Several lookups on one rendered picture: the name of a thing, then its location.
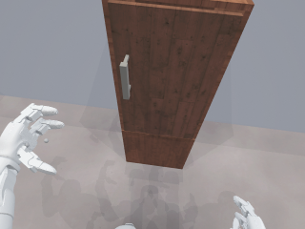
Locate handle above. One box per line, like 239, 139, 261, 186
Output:
119, 54, 131, 100

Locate robot right hand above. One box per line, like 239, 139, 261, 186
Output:
231, 196, 266, 229

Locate left robot forearm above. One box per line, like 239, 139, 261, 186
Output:
0, 156, 21, 229

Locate robot left hand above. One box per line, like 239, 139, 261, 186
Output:
0, 103, 65, 176

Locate cupboard door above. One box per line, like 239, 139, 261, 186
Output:
108, 0, 243, 139

